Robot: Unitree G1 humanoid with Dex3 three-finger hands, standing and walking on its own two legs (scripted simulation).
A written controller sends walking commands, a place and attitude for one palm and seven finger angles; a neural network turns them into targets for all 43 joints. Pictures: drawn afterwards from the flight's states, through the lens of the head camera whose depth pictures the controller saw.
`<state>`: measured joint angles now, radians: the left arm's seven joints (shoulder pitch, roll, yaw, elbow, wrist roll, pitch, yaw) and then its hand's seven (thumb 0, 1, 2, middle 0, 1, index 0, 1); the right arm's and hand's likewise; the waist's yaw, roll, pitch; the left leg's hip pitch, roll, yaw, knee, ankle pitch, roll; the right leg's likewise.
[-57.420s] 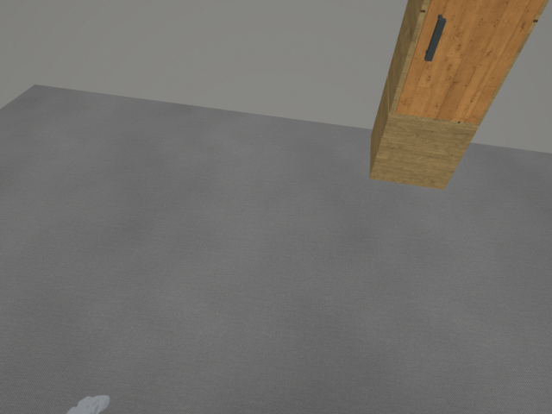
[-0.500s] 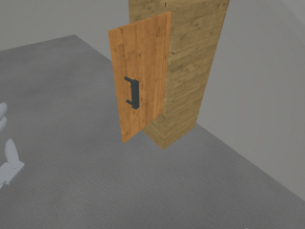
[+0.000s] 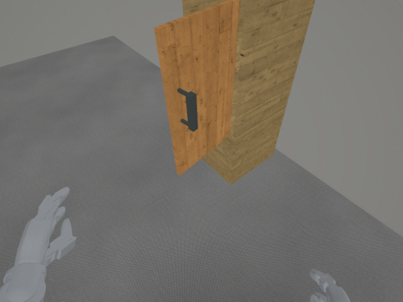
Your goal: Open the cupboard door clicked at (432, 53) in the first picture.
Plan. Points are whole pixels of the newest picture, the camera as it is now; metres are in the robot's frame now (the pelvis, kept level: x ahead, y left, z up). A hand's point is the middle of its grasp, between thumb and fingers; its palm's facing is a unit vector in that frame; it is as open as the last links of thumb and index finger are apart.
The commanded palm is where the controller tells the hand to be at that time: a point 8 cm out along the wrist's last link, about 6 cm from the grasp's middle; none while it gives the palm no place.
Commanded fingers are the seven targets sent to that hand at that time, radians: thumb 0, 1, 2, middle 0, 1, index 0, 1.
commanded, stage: let the arm hang, fingers relaxed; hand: left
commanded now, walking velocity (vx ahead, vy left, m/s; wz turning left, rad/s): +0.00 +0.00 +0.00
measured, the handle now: (187, 109) +0.68 +0.10 +0.00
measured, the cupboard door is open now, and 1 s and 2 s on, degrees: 99 99 99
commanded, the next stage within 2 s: look to check the result in 1.00 s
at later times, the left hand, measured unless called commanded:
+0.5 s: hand out of the picture -0.06 +0.21 -0.16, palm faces +0.02 -0.96 -0.26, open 7.4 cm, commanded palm none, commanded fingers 0.00 0.90 0.90 -0.20 -0.30 -0.20 -0.30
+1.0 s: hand out of the picture +0.10 +0.20 -0.14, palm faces -0.01 -0.95 -0.31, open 7.4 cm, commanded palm none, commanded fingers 0.00 0.90 0.90 -0.20 -0.30 -0.20 -0.30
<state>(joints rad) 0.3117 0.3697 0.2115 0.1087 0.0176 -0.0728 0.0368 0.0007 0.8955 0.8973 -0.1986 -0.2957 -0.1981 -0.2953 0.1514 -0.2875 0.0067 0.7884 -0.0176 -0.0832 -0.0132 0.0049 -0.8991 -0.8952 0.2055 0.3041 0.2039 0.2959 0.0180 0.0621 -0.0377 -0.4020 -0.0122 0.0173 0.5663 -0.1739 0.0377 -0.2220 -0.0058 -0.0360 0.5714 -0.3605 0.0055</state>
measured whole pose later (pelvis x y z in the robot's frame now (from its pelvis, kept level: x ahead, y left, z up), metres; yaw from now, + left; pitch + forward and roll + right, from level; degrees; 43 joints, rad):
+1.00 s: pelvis +0.02 -0.03 +0.01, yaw +0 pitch -2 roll +0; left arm 0.12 0.27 0.01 1.10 0.01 -0.02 0.01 0.00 0.90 0.90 -0.20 -0.30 -0.20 -0.29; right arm 0.13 -0.31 -0.02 1.13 -0.02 0.00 -0.01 0.00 -0.90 -0.90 0.20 0.30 0.20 0.30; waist -0.02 0.03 0.05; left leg -0.23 0.01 0.00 0.38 -0.11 0.00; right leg -0.05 0.02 -0.04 0.37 -0.28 -0.03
